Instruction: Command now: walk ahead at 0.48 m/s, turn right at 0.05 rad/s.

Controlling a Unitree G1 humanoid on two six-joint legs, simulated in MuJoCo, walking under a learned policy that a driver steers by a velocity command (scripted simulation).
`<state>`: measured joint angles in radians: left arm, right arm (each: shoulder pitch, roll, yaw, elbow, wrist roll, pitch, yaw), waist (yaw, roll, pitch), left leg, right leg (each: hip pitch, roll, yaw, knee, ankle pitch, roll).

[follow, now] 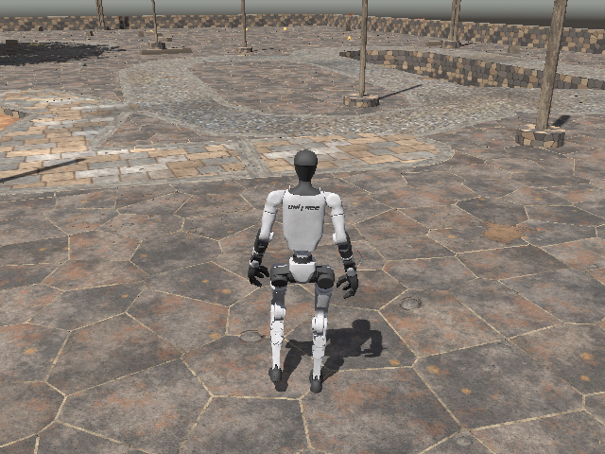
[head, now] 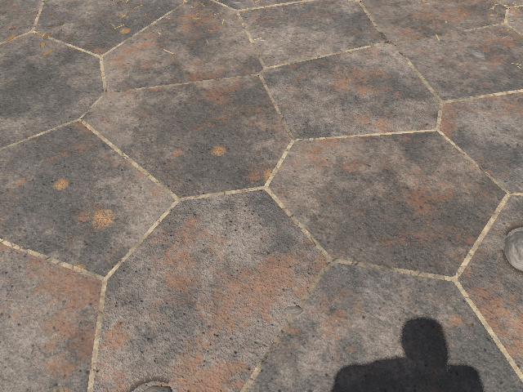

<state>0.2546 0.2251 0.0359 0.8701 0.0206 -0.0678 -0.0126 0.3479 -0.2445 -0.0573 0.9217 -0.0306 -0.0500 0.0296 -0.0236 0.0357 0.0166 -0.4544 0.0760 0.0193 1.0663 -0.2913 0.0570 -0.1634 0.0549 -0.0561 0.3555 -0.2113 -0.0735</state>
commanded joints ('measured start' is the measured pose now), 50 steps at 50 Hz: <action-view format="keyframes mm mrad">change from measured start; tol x32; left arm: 1 67 115 23 -2 -14 -28 6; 50 -11 68 25 58 -10 -16 8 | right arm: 1 -4 -53 -14 -55 -11 8 14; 11 -356 -41 13 -177 3 6 14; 17 162 -219 -49 -37 -36 -24 -37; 50 27 -43 -3 38 0 -19 -16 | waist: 1 1 -123 35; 18 -76 226 -335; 50 6 -99 13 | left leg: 1 -187 37 -4 -6 72 -23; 12 -111 -31 61 -471 260 18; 16 372 -97 64 -579 165 103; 18 792 364 -701 -741 35 288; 30 318 105 -119 -980 272 161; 43 526 111 -6 -543 877 89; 46 -131 -129 -57 226 -213 30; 50 -77 16 -63 80 12 23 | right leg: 1 90 -248 212 -216 258 -129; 15 264 -252 69 92 916 -72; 17 -86 -133 -10 649 437 -30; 18 -368 53 36 945 -336 -8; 19 -444 -17 142 992 -260 -28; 40 -426 -107 -14 215 122 5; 43 -71 -23 -52 103 71 -56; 45 515 -448 563 24 -108 -239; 50 28 -288 274 -188 50 -111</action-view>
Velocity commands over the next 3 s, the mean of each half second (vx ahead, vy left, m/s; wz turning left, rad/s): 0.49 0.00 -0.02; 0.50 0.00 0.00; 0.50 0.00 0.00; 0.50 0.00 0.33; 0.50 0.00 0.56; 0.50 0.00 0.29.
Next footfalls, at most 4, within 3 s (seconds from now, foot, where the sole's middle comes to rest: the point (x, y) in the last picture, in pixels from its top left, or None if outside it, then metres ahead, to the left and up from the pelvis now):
0.32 left None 0.36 0.10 -0.78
0.88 right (310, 331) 0.66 -0.09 -0.78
1.42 left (244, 242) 0.96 0.09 -0.78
1.96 right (291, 168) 1.27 -0.07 -0.78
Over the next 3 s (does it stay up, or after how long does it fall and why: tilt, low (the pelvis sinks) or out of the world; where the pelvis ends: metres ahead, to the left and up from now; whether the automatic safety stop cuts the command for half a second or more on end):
stays up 1.57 0.26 -0.02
